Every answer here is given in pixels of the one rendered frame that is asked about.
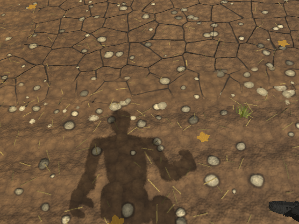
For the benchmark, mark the robot right hand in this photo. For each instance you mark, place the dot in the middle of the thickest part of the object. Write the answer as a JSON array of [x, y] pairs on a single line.
[[289, 209]]

